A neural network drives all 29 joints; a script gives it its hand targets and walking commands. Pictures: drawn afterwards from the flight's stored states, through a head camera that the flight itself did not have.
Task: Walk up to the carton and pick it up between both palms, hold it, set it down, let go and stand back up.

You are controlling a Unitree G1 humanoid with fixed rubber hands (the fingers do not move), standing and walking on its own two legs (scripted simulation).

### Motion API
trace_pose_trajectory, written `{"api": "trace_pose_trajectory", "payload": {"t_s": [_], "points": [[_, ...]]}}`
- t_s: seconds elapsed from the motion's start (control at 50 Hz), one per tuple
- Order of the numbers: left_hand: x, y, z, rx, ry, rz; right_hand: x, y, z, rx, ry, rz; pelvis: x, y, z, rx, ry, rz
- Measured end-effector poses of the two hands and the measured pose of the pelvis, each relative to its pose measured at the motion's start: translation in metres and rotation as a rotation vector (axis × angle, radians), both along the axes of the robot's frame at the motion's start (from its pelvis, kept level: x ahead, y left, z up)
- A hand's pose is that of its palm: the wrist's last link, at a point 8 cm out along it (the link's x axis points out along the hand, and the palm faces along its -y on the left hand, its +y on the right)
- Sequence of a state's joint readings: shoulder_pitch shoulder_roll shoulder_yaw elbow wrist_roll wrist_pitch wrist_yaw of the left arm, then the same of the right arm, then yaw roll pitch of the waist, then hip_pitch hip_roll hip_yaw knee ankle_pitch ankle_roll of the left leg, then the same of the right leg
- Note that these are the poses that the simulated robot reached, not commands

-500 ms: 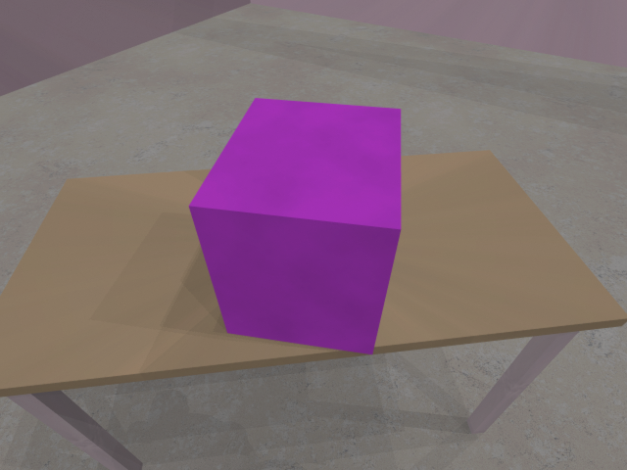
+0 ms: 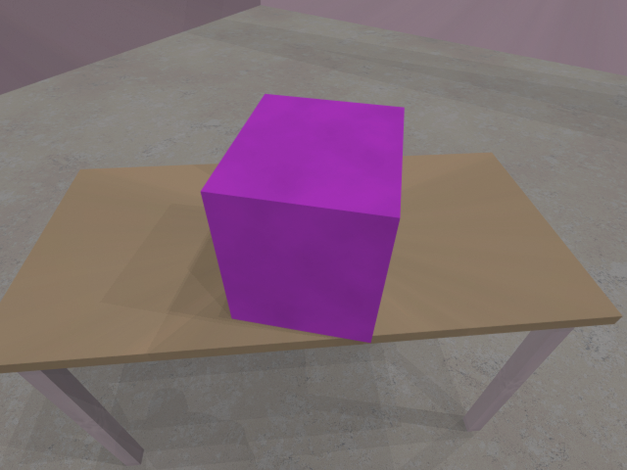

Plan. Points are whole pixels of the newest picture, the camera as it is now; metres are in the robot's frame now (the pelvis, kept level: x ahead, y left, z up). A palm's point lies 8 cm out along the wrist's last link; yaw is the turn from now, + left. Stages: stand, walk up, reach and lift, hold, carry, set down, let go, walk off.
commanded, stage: stand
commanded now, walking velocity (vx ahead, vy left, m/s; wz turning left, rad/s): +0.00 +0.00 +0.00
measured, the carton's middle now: (316, 215) +0.51 +0.01 +0.04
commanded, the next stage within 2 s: none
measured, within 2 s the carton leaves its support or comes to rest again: neither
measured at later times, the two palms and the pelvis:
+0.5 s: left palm out of the picture -0.03 +0.20 -0.14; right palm out of the picture -0.02 -0.22 -0.15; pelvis +0.00 -0.02 +0.00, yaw +0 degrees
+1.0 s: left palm out of the picture -0.01 +0.17 -0.15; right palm out of the picture +0.01 -0.23 -0.15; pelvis +0.03 -0.02 +0.00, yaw +1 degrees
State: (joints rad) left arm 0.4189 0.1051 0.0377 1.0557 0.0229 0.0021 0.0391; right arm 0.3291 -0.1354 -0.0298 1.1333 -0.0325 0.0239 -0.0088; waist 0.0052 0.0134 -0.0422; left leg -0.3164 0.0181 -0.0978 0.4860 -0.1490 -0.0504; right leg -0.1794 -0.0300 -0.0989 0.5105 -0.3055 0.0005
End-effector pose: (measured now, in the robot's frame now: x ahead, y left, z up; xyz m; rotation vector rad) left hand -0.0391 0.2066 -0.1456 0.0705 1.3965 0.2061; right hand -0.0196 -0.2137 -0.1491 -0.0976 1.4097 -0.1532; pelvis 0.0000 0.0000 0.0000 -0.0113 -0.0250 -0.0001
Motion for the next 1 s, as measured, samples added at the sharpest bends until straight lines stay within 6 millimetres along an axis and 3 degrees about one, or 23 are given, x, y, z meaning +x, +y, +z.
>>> {"api": "trace_pose_trajectory", "payload": {"t_s": [0.16, 0.32, 0.52, 0.68, 1.0], "points": [[-0.007, 0.000, 0.000, 0.021, 0.028, -0.002, -0.005, -0.001, -0.004, 0.010, 0.013, 0.006, -0.004, -0.006, -0.002, -0.014, 0.005, 0.006], [0.010, 0.003, -0.001, 0.027, -0.002, 0.006, -0.013, 0.005, -0.004, 0.024, 0.048, -0.002, -0.002, -0.008, -0.002, -0.002, 0.004, 0.007], [0.011, -0.011, 0.001, 0.031, 0.027, 0.007, 0.001, -0.010, -0.005, 0.008, 0.027, -0.008, 0.004, -0.018, -0.001, -0.001, 0.004, 0.003], [0.013, -0.022, -0.002, 0.004, 0.039, 0.034, 0.011, -0.003, -0.007, 0.028, 0.039, 0.016, 0.013, -0.021, -0.002, 0.004, -0.010, 0.008], [0.025, -0.038, -0.006, -0.033, 0.059, 0.019, 0.025, -0.012, -0.003, 0.007, 0.058, 0.008, 0.028, -0.025, -0.001, -0.002, -0.021, 0.020]]}}
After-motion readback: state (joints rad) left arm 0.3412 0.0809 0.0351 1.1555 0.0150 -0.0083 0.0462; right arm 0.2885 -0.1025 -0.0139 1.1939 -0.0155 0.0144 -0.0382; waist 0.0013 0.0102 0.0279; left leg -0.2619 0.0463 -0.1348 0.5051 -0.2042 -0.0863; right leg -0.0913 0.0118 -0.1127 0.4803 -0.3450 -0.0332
